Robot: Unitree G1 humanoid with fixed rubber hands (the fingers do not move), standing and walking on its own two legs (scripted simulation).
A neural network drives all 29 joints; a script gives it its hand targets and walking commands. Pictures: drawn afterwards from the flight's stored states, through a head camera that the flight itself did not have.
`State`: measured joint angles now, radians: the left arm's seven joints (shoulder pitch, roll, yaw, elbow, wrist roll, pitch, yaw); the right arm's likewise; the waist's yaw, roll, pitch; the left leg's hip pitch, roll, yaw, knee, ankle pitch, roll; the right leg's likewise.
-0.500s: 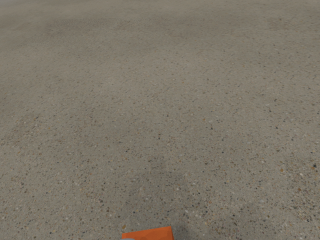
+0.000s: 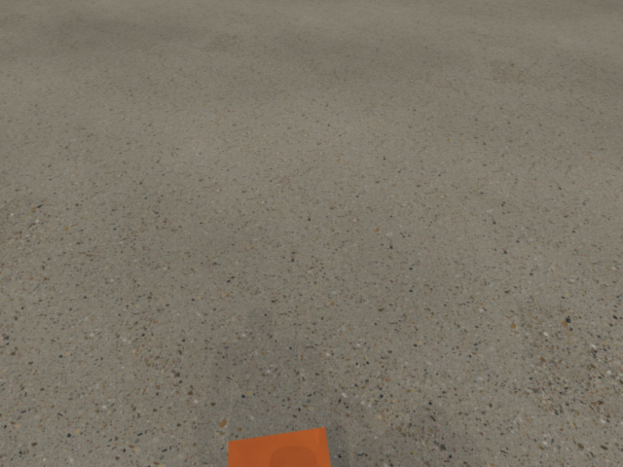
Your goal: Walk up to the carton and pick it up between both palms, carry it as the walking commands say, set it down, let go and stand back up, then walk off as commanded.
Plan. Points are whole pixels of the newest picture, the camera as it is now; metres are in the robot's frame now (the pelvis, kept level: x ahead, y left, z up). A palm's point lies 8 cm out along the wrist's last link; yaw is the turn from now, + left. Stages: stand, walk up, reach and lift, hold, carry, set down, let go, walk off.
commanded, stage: stand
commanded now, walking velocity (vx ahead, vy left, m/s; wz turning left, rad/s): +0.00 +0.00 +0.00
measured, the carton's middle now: out of the picture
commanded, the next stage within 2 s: none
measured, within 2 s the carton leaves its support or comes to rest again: neither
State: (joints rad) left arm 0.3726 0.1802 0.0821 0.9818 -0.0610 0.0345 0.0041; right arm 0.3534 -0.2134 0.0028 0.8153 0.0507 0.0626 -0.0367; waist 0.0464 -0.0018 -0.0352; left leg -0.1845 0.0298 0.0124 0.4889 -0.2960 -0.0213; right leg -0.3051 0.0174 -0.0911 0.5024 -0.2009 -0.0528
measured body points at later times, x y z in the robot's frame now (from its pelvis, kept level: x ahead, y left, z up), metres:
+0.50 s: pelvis +0.00 +0.00 +0.00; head -0.01 -0.01 +0.45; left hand -0.02 +0.25 -0.15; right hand +0.05 -0.24 -0.14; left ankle -0.02 +0.14 -0.74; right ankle +0.05 -0.08 -0.74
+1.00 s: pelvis +0.00 +0.01 +0.00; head +0.00 +0.00 +0.45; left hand +0.01 +0.25 -0.14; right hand +0.05 -0.24 -0.14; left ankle -0.02 +0.14 -0.74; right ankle +0.05 -0.08 -0.74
